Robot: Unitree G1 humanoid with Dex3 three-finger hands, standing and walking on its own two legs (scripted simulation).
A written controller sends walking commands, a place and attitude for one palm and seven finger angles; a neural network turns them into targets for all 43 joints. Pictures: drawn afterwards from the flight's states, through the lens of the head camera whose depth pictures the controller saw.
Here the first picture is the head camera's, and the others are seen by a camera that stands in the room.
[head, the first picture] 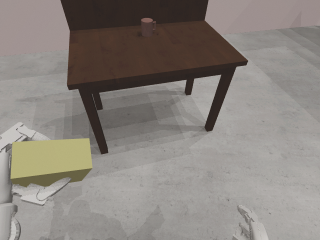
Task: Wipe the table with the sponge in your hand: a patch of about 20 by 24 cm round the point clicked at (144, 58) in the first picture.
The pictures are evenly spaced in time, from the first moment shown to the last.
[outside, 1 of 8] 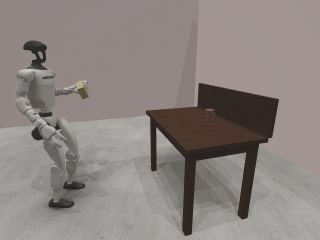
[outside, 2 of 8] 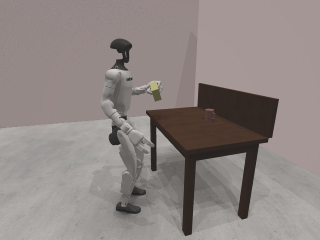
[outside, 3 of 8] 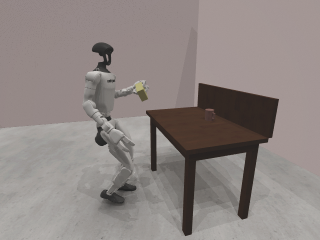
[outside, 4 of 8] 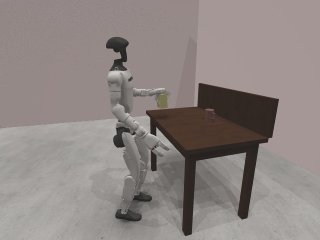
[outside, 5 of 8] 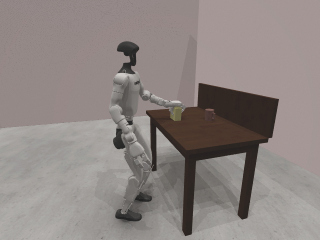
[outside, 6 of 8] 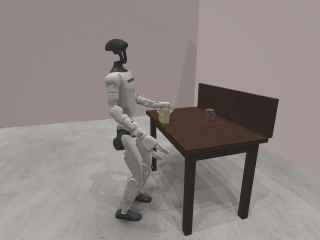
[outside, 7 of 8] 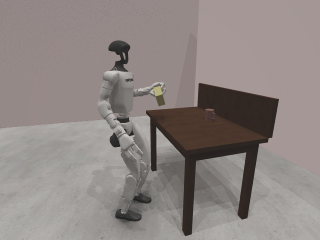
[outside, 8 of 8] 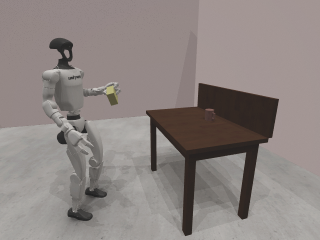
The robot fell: no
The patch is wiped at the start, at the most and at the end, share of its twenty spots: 0.00 1.00 1.00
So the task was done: yes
